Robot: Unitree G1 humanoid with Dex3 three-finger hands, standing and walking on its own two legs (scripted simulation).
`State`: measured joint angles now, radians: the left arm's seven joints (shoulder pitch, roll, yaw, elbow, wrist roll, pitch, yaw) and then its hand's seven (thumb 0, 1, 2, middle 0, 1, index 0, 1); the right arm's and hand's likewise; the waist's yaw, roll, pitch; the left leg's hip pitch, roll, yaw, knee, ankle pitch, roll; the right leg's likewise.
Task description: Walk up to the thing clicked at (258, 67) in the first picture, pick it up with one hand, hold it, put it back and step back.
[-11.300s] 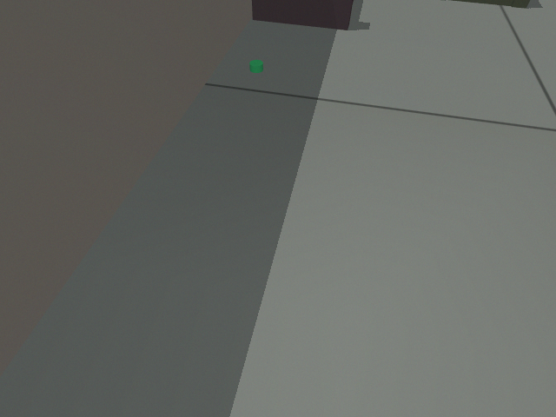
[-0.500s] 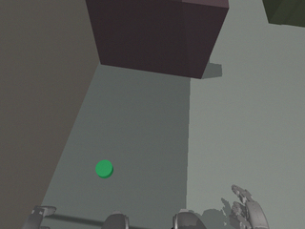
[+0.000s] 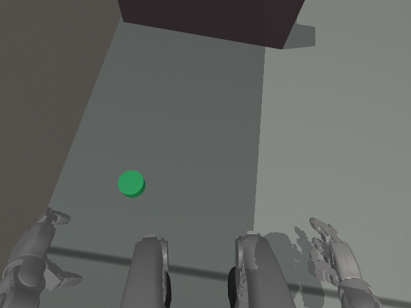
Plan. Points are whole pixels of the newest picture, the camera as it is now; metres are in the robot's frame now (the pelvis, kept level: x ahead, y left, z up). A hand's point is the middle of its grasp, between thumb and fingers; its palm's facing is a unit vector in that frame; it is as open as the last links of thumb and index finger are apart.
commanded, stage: rise first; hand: left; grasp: from above
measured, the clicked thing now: (131, 184) +0.49 +0.25 -0.55
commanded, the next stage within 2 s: approach in 1.62 s
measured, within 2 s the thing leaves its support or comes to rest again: neither
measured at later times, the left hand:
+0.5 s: hand (88, 209) +0.35 +0.31 -0.31, palm faces -0.48 -0.21 -0.85, open 14.0 cm
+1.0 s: hand (99, 194) +0.41 +0.31 -0.38, palm faces -0.47 -0.01 -0.88, open 14.1 cm
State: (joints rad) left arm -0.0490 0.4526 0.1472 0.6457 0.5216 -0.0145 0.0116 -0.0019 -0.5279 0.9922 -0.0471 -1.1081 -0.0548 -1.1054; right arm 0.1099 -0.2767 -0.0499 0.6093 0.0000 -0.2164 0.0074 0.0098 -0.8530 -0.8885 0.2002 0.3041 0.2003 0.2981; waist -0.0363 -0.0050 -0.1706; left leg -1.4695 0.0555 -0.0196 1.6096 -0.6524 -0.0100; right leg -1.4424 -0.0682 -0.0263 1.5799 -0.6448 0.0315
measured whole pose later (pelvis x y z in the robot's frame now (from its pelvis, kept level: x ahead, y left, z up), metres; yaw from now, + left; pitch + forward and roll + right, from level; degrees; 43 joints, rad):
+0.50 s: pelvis -0.05 +0.00 -0.17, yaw -3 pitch +34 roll -5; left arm -0.65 0.69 0.18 1.06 1.00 -0.27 0.13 0.00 -0.54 1.04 -0.06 -1.09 -0.06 -1.09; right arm 0.12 -0.28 -0.05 0.73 -0.05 -0.07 0.08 0.01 -0.88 -0.90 0.20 0.30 0.20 0.30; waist -0.09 0.01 -0.09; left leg -2.10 0.05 -0.10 2.17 -0.67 -0.01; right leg -2.04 -0.05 -0.04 2.11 -0.65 0.03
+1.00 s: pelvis -0.05 +0.01 -0.23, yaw -5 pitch +33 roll -8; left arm -0.89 0.82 0.16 1.35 1.32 -0.35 0.30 0.00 -0.53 1.01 -0.07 -1.01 -0.08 -1.01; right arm 0.12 -0.27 0.01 0.75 -0.14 0.01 0.12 0.00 -0.91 -0.90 0.20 0.30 0.20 0.30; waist -0.19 -0.02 -0.05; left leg -2.28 0.04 -0.13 2.36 -0.67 0.01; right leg -2.19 -0.05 -0.04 2.28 -0.66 0.05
